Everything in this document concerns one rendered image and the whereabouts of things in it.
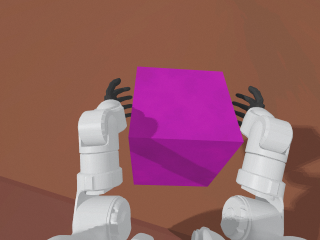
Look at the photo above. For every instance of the left robot hand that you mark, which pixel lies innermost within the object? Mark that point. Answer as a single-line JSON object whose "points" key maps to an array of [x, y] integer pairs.
{"points": [[111, 94]]}

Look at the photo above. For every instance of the left robot upper arm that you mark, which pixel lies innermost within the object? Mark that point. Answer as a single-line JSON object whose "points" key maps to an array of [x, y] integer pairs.
{"points": [[100, 217]]}

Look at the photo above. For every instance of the right robot forearm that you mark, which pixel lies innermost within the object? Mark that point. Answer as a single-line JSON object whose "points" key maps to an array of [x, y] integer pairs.
{"points": [[267, 150]]}

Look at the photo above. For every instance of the robot right thigh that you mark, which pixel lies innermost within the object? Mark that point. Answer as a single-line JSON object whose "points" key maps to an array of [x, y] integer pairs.
{"points": [[205, 234]]}

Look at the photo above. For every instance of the right robot hand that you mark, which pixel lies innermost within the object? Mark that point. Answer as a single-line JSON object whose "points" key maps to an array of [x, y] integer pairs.
{"points": [[258, 102]]}

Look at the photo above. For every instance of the left robot forearm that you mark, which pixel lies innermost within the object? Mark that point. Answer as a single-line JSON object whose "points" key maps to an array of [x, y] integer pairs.
{"points": [[98, 132]]}

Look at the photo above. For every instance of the carton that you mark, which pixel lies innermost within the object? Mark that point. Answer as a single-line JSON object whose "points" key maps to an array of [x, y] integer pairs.
{"points": [[183, 127]]}

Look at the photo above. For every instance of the right robot upper arm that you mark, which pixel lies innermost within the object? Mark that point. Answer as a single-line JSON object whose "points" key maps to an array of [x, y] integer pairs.
{"points": [[245, 218]]}

